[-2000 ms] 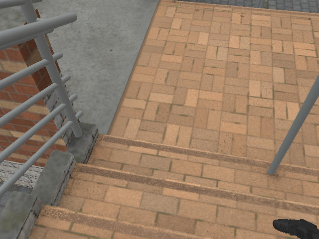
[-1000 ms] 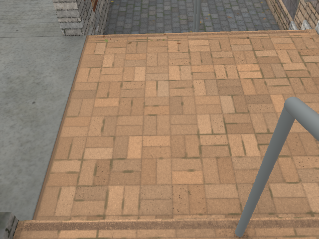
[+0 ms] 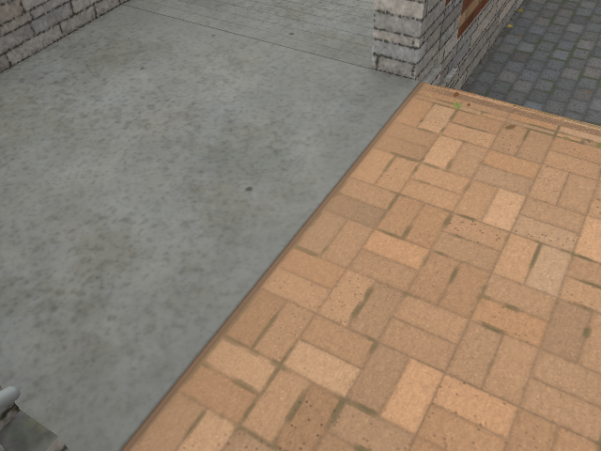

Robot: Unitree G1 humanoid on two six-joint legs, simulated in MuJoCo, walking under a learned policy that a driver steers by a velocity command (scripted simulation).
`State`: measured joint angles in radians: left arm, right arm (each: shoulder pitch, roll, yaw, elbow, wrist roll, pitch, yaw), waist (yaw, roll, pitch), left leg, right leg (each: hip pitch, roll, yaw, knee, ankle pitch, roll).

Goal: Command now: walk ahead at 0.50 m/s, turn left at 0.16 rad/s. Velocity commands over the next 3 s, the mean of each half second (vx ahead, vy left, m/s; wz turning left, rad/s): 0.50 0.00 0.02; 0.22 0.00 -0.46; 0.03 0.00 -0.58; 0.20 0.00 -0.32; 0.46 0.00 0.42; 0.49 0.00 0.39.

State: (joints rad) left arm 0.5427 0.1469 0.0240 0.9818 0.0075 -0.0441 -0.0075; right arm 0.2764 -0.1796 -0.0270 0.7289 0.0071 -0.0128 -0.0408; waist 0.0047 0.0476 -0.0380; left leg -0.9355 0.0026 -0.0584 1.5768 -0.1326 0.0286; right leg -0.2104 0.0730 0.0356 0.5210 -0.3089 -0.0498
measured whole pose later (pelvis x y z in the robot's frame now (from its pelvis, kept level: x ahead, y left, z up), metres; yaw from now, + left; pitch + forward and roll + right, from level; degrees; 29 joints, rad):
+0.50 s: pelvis +0.27 +0.03 -0.02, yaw -3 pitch +5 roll +2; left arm 0.26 0.28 0.07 0.77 -0.01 -0.04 -0.01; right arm 0.34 -0.20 -0.06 0.84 0.01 -0.11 0.02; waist 0.00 -0.03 -0.05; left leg -0.34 0.00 0.04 0.67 -0.41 0.01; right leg -0.66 -0.02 0.11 1.01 -0.13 -0.08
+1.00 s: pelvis +0.50 -0.04 -0.15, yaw -20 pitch +6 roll +1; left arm 0.21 0.24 0.05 0.73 -0.01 0.02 0.03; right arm 0.08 -0.22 -0.03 0.68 -0.01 -0.04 -0.05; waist 0.03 0.02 0.05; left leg -0.72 0.03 -0.14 0.96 -0.21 -0.11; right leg -0.39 0.16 0.15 0.48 -0.16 -0.09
